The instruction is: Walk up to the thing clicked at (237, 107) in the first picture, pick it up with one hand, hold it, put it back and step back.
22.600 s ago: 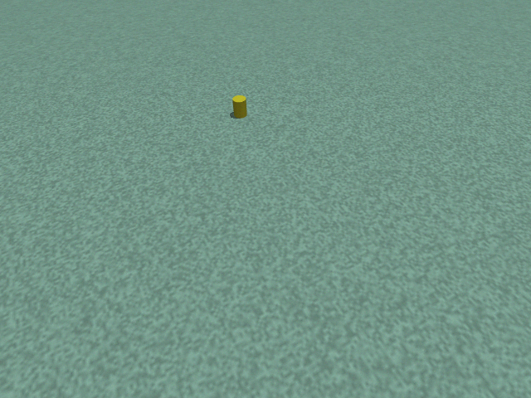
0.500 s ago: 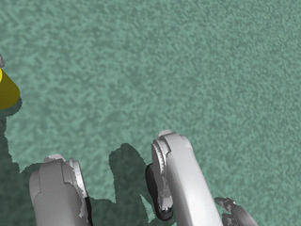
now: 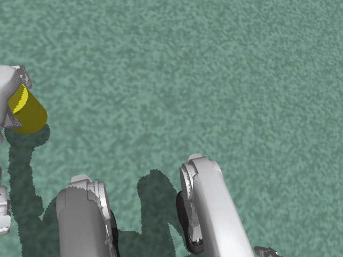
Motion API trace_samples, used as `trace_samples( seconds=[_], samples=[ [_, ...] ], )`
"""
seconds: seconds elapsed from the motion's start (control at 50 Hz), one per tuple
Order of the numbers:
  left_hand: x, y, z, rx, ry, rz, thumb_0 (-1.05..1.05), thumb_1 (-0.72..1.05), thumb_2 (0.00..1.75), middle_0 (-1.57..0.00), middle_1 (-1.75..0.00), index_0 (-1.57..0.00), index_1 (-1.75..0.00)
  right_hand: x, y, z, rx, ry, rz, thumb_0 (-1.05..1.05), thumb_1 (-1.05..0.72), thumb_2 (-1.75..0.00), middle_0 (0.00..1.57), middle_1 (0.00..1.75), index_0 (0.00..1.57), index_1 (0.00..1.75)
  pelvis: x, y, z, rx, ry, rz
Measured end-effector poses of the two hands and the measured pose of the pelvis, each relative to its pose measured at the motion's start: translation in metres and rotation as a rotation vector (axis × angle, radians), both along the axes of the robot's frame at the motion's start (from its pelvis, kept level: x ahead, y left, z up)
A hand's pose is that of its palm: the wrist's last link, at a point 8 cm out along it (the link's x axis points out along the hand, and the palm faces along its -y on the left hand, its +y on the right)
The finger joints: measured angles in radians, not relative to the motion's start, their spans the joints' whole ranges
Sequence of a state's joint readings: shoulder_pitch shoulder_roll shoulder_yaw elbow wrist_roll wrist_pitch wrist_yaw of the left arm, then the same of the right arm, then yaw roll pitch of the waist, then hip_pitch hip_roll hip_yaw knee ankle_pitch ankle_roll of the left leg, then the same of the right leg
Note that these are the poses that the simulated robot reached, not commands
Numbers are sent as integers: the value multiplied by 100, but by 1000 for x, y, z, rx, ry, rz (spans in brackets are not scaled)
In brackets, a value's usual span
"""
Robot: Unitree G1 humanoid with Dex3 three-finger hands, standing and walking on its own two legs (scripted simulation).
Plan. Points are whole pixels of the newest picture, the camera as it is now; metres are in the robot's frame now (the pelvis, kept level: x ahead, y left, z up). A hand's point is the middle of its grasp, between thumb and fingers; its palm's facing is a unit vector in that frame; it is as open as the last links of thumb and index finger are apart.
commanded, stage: lift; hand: left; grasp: from above
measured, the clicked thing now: (17, 108) +0.49 +0.31 -0.18
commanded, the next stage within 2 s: hold in 1.30 s
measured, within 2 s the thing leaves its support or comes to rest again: neither
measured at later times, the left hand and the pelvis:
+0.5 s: hand out of the picture +0.41 +0.30 +0.05, palm faces -0.44 -0.12 -0.89, open 11.1 cm; pelvis +0.01 +0.00 +0.14, yaw +4 degrees
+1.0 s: hand out of the picture +0.36 +0.27 +0.22, palm faces -0.45 -0.12 -0.88, open 11.1 cm; pelvis +0.04 +0.00 +0.30, yaw +6 degrees
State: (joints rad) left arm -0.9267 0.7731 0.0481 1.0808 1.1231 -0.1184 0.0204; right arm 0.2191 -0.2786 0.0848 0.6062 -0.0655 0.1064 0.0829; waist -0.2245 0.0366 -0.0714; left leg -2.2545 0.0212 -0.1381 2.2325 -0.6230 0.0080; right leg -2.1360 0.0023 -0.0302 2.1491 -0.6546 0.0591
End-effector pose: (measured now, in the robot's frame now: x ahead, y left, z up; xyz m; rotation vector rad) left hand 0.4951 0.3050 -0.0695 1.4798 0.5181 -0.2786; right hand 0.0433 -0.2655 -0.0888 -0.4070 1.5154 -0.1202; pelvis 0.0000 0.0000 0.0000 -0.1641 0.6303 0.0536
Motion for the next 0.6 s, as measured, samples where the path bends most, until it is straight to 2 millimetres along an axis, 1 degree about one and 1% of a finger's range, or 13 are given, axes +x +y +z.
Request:
trace_samples(
  seconds=[0.06,0.14,0.28,0.42,0.5,0.6],
  samples=[
    [-8,3,18,-6,-7,-4,0,-24,78,-43,-100,-51,-96,9,0,7,2,-24,1,1,-93,-90,20,30,20,30,0,1,11,6,3,6],
    [-19,7,43,-8,-13,-7,0,-24,78,-43,-99,-51,-96,27,1,18,6,-72,10,1,-93,-90,20,30,20,30,0,2,27,13,1,9],
    [-43,8,92,-16,-31,-7,0,-23,77,-43,-99,-50,-96,62,6,47,25,-175,24,1,-92,-90,20,30,20,30,3,2,63,26,-19,19],
    [-68,1,148,-24,-46,6,0,-22,76,-43,-98,-50,-95,88,13,88,54,-258,28,1,-92,-90,20,30,20,30,5,1,109,46,-68,28],
    [-82,-6,182,-28,-44,14,0,-22,76,-43,-98,-50,-95,96,16,116,70,-290,20,1,-91,-90,20,30,20,30,7,0,140,58,-100,32],
    [-101,-16,225,-31,-36,8,0,-22,76,-43,-98,-51,-94,100,19,152,84,-323,0,1,-91,-90,20,30,20,30,13,-2,179,77,-146,36]
  ],
)
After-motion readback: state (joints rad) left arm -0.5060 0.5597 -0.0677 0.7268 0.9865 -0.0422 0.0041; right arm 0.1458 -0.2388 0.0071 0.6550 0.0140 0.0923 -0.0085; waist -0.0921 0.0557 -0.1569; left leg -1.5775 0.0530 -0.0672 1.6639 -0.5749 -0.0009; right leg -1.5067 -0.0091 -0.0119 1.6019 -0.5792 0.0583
